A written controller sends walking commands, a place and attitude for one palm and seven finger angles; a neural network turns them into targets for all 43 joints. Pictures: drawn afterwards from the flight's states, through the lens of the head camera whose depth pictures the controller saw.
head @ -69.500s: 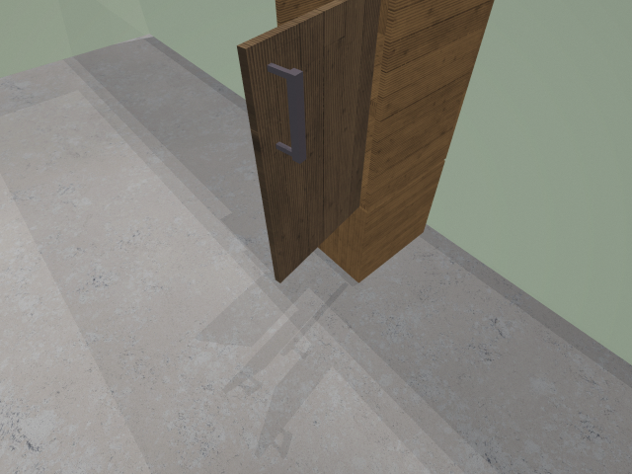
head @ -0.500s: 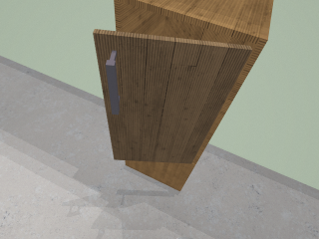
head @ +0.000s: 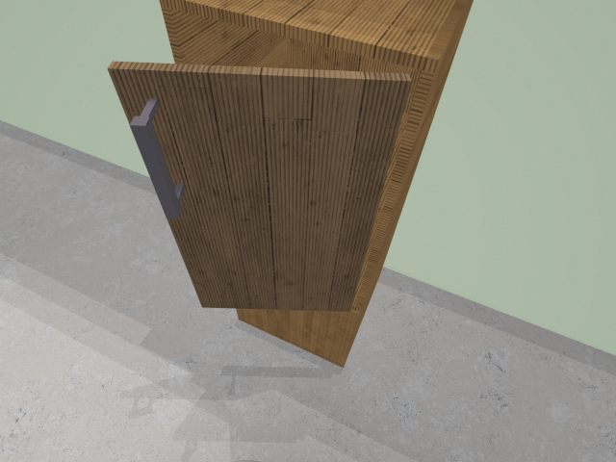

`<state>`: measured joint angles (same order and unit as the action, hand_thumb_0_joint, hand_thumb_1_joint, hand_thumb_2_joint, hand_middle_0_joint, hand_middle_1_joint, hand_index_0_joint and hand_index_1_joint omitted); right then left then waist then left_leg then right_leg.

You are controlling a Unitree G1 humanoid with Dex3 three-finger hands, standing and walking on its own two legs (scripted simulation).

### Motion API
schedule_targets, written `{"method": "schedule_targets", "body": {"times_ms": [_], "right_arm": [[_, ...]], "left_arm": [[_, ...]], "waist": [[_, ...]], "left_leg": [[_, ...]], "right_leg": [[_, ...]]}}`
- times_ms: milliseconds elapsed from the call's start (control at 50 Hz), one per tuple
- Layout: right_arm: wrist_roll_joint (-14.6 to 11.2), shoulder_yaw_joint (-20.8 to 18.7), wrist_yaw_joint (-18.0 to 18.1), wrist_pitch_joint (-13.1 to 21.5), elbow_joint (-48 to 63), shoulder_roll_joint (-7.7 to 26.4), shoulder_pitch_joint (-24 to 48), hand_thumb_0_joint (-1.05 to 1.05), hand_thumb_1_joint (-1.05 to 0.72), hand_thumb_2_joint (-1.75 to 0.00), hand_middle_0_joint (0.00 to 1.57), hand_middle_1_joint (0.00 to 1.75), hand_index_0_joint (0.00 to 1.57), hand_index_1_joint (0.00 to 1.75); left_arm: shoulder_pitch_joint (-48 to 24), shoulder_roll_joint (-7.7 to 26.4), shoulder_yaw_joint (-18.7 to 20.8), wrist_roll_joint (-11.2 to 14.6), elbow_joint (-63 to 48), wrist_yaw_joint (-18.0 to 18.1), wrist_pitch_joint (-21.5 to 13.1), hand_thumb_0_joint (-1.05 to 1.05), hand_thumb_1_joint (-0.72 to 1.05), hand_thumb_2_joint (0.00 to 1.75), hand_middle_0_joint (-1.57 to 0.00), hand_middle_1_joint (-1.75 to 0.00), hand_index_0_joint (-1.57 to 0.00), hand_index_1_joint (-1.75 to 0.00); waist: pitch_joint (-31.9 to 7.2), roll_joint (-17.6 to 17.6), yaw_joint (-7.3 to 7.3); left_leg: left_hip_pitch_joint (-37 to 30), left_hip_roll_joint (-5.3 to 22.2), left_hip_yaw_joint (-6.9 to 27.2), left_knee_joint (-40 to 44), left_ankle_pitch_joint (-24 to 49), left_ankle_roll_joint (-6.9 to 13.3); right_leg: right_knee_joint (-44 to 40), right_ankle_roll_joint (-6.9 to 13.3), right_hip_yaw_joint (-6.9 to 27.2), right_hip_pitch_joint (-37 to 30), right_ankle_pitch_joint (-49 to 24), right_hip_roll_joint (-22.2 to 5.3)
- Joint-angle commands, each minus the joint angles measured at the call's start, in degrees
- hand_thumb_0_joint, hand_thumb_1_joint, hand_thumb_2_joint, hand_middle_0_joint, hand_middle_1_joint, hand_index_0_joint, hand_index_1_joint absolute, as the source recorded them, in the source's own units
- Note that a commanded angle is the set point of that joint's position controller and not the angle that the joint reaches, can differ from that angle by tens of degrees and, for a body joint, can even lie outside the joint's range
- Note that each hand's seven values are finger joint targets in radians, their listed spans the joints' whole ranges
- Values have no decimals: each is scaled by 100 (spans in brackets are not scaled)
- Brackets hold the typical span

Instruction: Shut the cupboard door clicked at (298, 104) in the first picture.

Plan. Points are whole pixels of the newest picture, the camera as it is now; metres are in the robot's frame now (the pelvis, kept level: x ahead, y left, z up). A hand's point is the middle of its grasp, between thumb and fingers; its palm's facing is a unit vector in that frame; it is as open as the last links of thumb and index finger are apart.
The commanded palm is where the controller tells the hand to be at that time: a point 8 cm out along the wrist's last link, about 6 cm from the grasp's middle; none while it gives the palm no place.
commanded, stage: come to a stop and stand still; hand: left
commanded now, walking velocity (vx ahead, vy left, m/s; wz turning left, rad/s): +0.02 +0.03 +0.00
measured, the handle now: (163, 163) +0.45 +0.24 +0.13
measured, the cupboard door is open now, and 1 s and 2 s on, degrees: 24 24 24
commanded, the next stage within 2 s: look again from close up in 0.54 s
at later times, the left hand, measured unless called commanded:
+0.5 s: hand out of the picture -0.02 +0.18 -0.17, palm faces +0.00 -0.98 -0.21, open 7.4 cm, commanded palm none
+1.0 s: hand out of the picture +0.04 +0.15 -0.17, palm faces -0.04 -0.97 -0.22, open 7.3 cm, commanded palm none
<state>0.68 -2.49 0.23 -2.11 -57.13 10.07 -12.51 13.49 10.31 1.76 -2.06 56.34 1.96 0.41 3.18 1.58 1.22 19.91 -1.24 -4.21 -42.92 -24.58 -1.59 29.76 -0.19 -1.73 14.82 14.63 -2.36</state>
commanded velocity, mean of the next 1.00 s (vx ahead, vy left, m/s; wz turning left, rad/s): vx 0.00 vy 0.00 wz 0.00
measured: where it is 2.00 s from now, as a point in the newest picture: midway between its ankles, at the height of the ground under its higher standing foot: outside the picture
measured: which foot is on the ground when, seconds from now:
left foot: up 0.00-0.04, down 0.06-1.00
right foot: down 0.00-0.08, up 0.10-0.32, down 0.34-1.00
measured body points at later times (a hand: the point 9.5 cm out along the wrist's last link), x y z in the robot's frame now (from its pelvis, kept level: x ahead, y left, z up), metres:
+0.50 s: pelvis -0.01 +0.02 +0.00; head +0.00 +0.00 +0.45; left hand -0.02 +0.23 -0.16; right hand +0.03 -0.22 -0.16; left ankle +0.01 +0.09 -0.74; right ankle -0.05 -0.11 -0.74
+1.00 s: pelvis +0.01 -0.03 +0.00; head +0.02 -0.03 +0.45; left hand +0.04 +0.20 -0.15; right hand +0.02 -0.26 -0.16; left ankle +0.01 +0.09 -0.74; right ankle -0.05 -0.11 -0.74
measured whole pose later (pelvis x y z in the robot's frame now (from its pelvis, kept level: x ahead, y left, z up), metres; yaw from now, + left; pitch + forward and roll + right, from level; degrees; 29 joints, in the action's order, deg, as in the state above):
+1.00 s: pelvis +0.01 -0.03 +0.00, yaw -2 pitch -1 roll +1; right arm 1.0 1.4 0.8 1.1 -63.3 9.9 -14.0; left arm 14.4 10.6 -1.6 -0.6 61.3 2.3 -1.1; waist 0.8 1.0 -0.2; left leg 11.6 0.8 -5.1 -25.9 -13.7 0.4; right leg 26.4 2.8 -1.5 6.9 19.0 1.6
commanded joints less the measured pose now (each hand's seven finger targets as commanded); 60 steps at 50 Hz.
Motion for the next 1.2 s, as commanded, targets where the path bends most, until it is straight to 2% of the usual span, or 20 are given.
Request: {"method": "schedule_targets", "body": {"times_ms": [0, 20, 40, 60, 80, 140, 220, 260, 300, 320, 340, 360, 380, 400, 460, 480, 540, 800, 960, 1180], "right_arm": [[-23, -37, 47, 134, 153, 233, -609, 0, -90, -90, 20, 30, 20, 30], [2, -60, 70, 180, 140, 423, -722, 0, -90, -90, 20, 30, 20, 30], [57, -96, 87, 200, 227, 695, -626, 0, -90, -90, 20, 30, 20, 30], [69, -90, 93, 186, 282, 771, -472, 0, -90, -90, 20, 30, 20, 30], [66, -85, 117, 222, 312, 704, -342, 0, -90, -90, 20, 30, 20, 30], [73, -22, 157, 247, 337, 554, 16, 0, -90, -90, 20, 30, 20, 30], [65, 2, 174, 300, 142, 524, -244, 0, -90, -90, 20, 30, 20, 30], [29, 15, 183, 310, 45, 528, -325, 0, -90, -90, 20, 30, 20, 30], [-35, 70, 166, 350, -30, 356, -320, 0, -90, -90, 20, 30, 20, 30], [-40, 82, 148, 374, -50, 329, -327, 0, -90, -90, 20, 30, 20, 30], [-48, 98, 104, 360, 238, 768, -180, 0, -90, -90, 20, 30, 20, 30], [37, 76, 67, 287, 296, 731, -450, 0, -90, -90, 20, 30, 20, 30], [75, 63, 25, 268, 395, 817, -232, 0, -90, -90, 20, 30, 20, 30], [52, 48, 35, 249, 524, 840, -42, 0, -90, -90, 20, 30, 20, 30], [16, 100, 22, 295, 543, 696, -191, 0, -90, -90, 20, 30, 20, 30], [23, 119, 27, 331, 484, 643, -270, 0, -90, -90, 20, 30, 20, 30], [3, 173, 40, 393, 293, 656, -453, 0, -90, -90, 20, 30, 20, 30], [4, 272, 96, 422, -273, 633, -324, 0, -90, -90, 20, 30, 20, 30], [11, 276, 129, 394, -445, 565, -296, 0, -90, -90, 20, 30, 20, 30], [-13, 250, 176, 381, -542, 497, -289, 0, -90, -90, 20, 30, 20, 30]], "left_arm": [[94, 970, 249, 78, -262, 60, 9, 0, 90, 90, -20, -30, -20, -30], [92, 780, 220, 98, -303, 43, 50, 0, 90, 90, -20, -30, -20, -30], [160, 494, 176, 115, -357, 8, 96, 0, 90, 90, -20, -30, -20, -30], [129, 383, 134, 90, -328, 19, 132, 0, 90, 90, -20, -30, -20, -30], [131, 309, 107, 48, -300, 28, 167, 0, 90, 90, -20, -30, -20, -30], [389, 157, 55, 33, -14, -33, 144, 0, 90, 90, -20, -30, -20, -30], [448, 47, -34, 55, 117, -16, 55, 0, 90, 90, -20, -30, -20, -30], [656, 69, -55, 68, 251, 5, 11, 0, 90, 90, -20, -30, -20, -30], [769, 258, -81, 75, 382, 32, -89, 0, 90, 90, -20, -30, -20, -30], [756, 338, -106, 89, 413, 29, -115, 0, 90, 90, -20, -30, -20, -30], [814, 414, -112, -14, 506, 244, -153, 0, 90, 90, -20, -30, -20, -30], [801, 582, -73, 54, 257, 193, -98, 0, 90, 90, -20, -30, -20, -30], [856, 562, -79, 40, 181, 136, -106, 0, 90, 90, -20, -30, -20, -30], [952, 492, -109, 32, 176, 87, -110, 0, 90, 90, -20, -30, -20, -30], [820, 390, -198, 60, 175, 42, -203, 0, 90, 90, -20, -30, -20, -30], [743, 417, -197, 65, 164, 33, -243, 0, 90, 90, -20, -30, -20, -30], [651, 487, -223, 122, 178, 47, -286, 0, 90, 90, -20, -30, -20, -30], [600, 721, -222, 158, 329, 57, -257, 0, 90, 90, -20, -30, -20, -30], [502, 708, -202, 166, 378, 46, -222, 0, 90, 90, -20, -30, -20, -30], [611, 653, -171, 150, 468, 53, -223, 0, 90, 90, -20, -30, -20, -30]], "waist": [[-240, 553, -162], [-280, -35, -183], [-169, -977, -86], [-68, -1340, -86], [71, -1469, -73], [-65, -675, 69], [-334, -554, -23], [-403, -381, 30], [-391, -61, -15], [-383, -176, -75], [-135, -764, -193], [-476, -1030, -214], [-386, -1376, -90], [-109, -1067, 0], [33, 74, -108], [-28, 210, -151], [-176, 306, -221], [-119, 20, -89], [-101, -239, -91], [-171, 0, -91]], "left_leg": [[-1278, 97, 117, 1839, 1165, 115], [-1532, 497, 547, 2160, 1290, 283], [-1140, 1226, 1404, 2446, 1495, 654], [-446, 1592, 1810, 2998, 903, 975], [-149, 1651, 2046, 3260, 696, 1164], [-236, 1426, 1589, 3119, 1044, 1236], [-930, 1339, 1323, 2796, 2237, 1223], [-955, 1166, 1199, 2535, 2263, 1014], [-825, 787, 941, 2300, 2108, 607], [-980, 650, 849, 2317, 2069, 487], [-1173, 838, 716, 1704, 2801, 228], [-681, 836, 1083, 2168, 613, 285], [-350, 852, 1323, 2591, -262, 369], [-56, 843, 1337, 2672, -650, 548], [-174, 661, 1043, 2360, 128, 574], [-415, 617, 913, 2179, 783, 564], [-817, 585, 747, 1935, 1586, 538], [-968, 658, 525, 1977, 2155, 419], [-1064, 711, 453, 2031, 2162, 344], [-1206, 751, 346, 1969, 2341, 310]], "right_leg": [[-627, 681, 1086, 532, -851, -1139], [-262, 469, 826, 832, -84, -736], [106, 169, 327, 886, 647, -187], [646, 38, -73, 518, 1198, 7], [1277, 38, 3, 494, 1433, 26], [1890, 86, 161, 442, 1116, -96], [716, 7, 58, 193, 1052, -140], [-326, -5, 69, -269, 371, -146], [-1024, 138, 615, -606, -582, -484], [-961, 226, 706, -476, -868, -642], [-429, 240, 427, 40, -296, -397], [-115, 280, 236, -102, 1008, -184], [214, 263, 94, -154, 955, 17], [112, 260, 75, -42, 893, 34], [-464, 323, 417, 73, 716, -167], [-525, 330, 486, 108, 369, -224], [-625, 301, 633, 62, -85, -326], [-757, 278, 679, -369, -1235, -410], [-866, 281, 710, -422, -1317, -390], [-902, 227, 680, -615, -2055, -383]]}}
